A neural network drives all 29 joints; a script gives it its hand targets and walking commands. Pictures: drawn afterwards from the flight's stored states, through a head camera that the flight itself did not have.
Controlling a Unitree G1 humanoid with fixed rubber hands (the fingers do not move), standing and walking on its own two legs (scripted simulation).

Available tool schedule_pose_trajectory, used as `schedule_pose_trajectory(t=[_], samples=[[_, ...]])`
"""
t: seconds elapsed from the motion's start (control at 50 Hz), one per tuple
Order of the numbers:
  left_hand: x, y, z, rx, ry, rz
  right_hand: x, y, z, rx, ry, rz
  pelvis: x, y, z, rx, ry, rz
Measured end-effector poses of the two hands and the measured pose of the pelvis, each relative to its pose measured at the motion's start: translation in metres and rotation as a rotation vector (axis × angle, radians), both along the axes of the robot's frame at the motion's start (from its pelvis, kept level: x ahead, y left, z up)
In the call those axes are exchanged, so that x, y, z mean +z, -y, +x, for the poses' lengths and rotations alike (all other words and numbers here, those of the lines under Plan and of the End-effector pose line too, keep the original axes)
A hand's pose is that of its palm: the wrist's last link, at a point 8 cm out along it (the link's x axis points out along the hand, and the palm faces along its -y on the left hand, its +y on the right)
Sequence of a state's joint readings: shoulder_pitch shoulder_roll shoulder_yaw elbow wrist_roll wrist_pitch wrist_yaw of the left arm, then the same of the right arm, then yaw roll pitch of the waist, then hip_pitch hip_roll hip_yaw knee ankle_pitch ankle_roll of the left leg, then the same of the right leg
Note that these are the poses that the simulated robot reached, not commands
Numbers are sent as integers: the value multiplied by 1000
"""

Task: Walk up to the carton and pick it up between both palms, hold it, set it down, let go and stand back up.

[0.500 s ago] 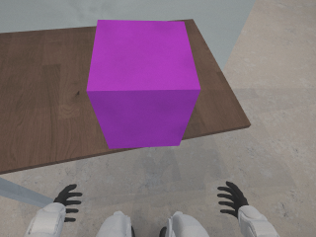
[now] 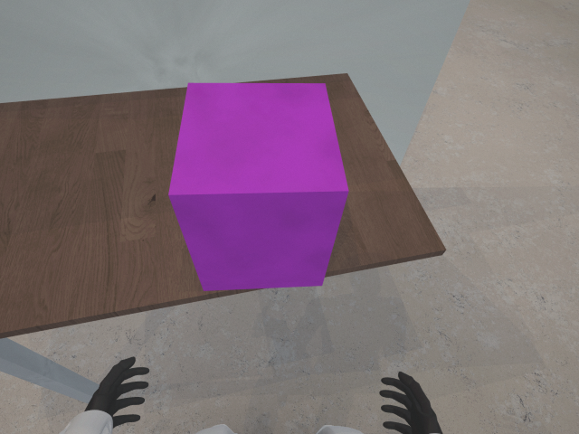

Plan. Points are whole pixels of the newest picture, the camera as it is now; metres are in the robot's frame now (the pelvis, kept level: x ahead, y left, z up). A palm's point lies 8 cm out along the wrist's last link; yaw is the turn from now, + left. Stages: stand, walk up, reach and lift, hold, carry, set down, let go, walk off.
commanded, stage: reach and lift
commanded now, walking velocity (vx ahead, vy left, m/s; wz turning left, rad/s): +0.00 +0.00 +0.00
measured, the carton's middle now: (260, 193) +0.46 +0.04 +0.04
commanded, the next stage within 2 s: none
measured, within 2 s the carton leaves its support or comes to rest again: neither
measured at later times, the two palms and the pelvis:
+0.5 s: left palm (89, 418) +0.16 +0.25 -0.05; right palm (412, 410) +0.16 -0.16 -0.05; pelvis +0.02 +0.01 +0.02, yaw +0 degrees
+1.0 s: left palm (88, 377) +0.21 +0.25 -0.02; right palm (408, 361) +0.22 -0.16 -0.02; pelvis +0.06 +0.03 +0.02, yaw +0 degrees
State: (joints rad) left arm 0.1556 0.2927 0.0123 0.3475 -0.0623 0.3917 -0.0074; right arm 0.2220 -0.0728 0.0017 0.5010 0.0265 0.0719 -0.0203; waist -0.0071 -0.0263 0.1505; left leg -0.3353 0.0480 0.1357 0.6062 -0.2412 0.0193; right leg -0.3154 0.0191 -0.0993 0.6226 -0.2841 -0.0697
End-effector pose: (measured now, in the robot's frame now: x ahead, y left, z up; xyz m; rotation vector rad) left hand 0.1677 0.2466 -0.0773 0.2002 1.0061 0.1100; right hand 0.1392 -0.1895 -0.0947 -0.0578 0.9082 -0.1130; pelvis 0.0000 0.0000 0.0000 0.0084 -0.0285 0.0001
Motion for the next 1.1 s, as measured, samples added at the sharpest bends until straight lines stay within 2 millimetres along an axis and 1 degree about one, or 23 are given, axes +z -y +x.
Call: schedule_pose_trajectory(t=[0.08, 0.2, 0.28, 0.34, 0.42, 0.5, 0.66, 0.76, 0.88, 1.02, 1.1], samples=[[11, 3, 2, 5, 43, -12, 18, 3, 2, 2, 51, -6, 8, 1, 2, -3, 29, 2], [12, 6, -13, 38, 78, -39, 32, 5, -3, 1, 73, -25, 15, 4, 6, -3, 52, 2], [10, 3, -19, 64, 112, -45, 36, 0, -2, -7, 91, -24, 15, 4, 8, -1, 49, 3], [10, 1, -19, 77, 149, -53, 39, -10, 4, 1, 113, -5, 15, 3, 10, -1, 48, 3], [16, -1, -13, 71, 202, -57, 44, -21, 14, 14, 156, 7, 16, -1, 14, 3, 43, 0], [26, -3, -4, 52, 253, -53, 45, -27, 24, 13, 185, 23, 17, -7, 18, 5, 50, -2], [43, -5, 13, 36, 348, -65, 55, -25, 43, 7, 260, 28, 19, -19, 31, -1, 31, -6], [44, -7, 21, 52, 381, -87, 62, -24, 55, 10, 295, 25, 20, -23, 41, 1, 22, -9], [51, -4, 31, 44, 451, -96, 71, -25, 69, 7, 348, 34, 21, -25, 51, 0, 13, -15], [62, -4, 38, 31, 532, -96, 80, -31, 78, 8, 415, 48, 21, -26, 58, 0, 15, -20], [70, -6, 39, 44, 589, -93, 88, -33, 82, 7, 475, 57, 21, -26, 60, -1, 18, -20]])
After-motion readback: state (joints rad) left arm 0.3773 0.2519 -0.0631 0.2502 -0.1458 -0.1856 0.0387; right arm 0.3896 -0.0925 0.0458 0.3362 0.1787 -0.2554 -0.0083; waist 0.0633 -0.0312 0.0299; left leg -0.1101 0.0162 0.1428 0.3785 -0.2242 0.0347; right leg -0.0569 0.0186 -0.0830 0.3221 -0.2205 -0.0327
